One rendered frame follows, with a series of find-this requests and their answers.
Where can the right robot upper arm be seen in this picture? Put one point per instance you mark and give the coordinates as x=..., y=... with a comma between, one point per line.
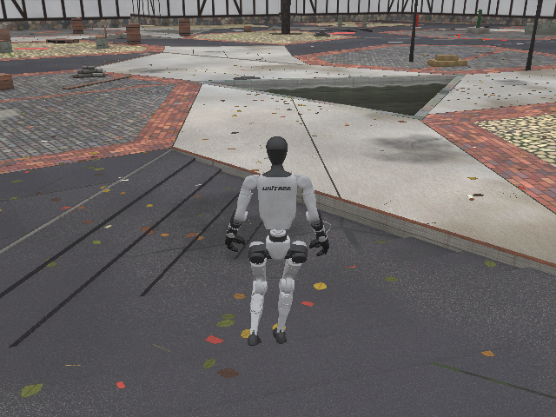
x=308, y=194

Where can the left robot upper arm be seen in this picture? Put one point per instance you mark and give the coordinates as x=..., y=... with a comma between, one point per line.
x=249, y=183

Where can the right robot forearm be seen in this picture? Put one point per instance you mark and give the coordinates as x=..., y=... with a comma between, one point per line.
x=319, y=229

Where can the right robot thigh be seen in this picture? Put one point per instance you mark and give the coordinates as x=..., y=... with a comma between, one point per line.
x=298, y=255

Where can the robot right hand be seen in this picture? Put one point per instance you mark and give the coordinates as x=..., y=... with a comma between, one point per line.
x=315, y=243

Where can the left robot forearm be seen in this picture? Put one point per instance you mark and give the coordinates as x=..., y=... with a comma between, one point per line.
x=233, y=227

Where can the robot right shin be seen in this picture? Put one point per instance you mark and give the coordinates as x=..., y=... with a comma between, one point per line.
x=284, y=306

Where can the robot left hand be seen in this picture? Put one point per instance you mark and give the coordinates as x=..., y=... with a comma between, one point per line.
x=237, y=239

